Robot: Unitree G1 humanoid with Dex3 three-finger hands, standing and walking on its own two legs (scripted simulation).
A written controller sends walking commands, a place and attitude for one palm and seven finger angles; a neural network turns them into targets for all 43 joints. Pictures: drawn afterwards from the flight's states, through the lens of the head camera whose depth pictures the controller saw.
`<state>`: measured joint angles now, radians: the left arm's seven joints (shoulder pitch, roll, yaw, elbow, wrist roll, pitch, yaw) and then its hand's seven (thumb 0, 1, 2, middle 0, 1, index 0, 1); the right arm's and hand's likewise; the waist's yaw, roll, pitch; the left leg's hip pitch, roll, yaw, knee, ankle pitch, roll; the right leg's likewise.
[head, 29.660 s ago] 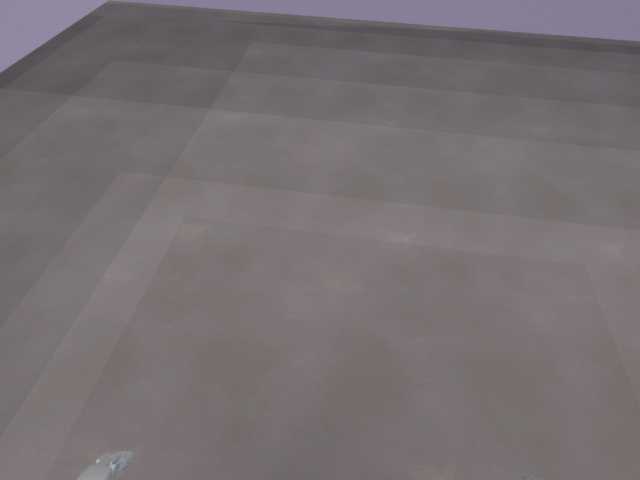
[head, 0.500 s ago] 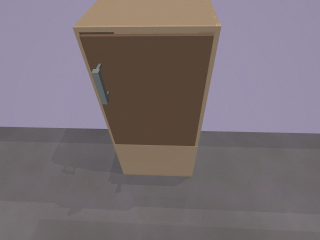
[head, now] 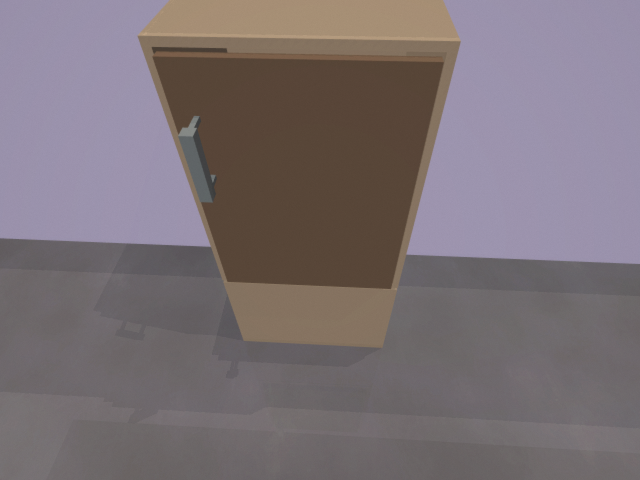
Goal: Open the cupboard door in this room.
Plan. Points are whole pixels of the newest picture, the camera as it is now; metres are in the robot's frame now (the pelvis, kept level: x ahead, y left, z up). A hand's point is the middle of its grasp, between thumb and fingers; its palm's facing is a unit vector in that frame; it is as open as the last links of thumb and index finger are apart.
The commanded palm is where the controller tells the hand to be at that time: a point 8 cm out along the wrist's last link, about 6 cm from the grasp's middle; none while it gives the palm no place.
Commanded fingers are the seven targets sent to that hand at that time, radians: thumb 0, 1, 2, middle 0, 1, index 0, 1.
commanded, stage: shuffle to correct the standing spot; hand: left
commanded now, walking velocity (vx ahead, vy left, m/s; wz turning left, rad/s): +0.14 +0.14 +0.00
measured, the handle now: (201, 160) +0.60 +0.26 +0.05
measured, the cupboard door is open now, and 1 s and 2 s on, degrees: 0 0 0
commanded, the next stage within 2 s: come to a stop and stand still in 0.04 s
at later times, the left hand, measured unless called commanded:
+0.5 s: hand out of the picture +0.11 +0.20 -0.16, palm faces +0.06 -0.96 -0.28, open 7.4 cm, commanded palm none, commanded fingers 0.00 0.90 0.90 -0.20 -0.30 -0.20 -0.30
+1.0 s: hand out of the picture +0.03 +0.26 -0.16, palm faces +0.07 -0.97 -0.25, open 7.4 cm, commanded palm none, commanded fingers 0.00 0.90 0.90 -0.20 -0.30 -0.20 -0.30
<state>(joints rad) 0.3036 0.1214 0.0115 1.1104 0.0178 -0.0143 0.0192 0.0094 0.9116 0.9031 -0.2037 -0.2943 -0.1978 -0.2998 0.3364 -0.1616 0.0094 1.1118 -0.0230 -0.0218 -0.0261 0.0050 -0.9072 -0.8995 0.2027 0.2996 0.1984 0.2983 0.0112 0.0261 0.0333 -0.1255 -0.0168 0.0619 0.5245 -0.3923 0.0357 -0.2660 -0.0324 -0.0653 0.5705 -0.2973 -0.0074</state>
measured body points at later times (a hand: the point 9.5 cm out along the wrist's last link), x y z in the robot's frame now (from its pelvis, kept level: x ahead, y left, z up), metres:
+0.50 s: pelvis +0.05 +0.00 +0.00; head +0.08 -0.01 +0.45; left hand +0.11 +0.25 -0.14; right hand +0.05 -0.22 -0.17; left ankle -0.02 +0.12 -0.68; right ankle +0.08 -0.08 -0.73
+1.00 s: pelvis +0.02 +0.06 +0.00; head +0.01 +0.06 +0.45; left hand +0.02 +0.31 -0.15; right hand +0.08 -0.17 -0.15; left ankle +0.04 +0.15 -0.73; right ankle +0.08 -0.08 -0.73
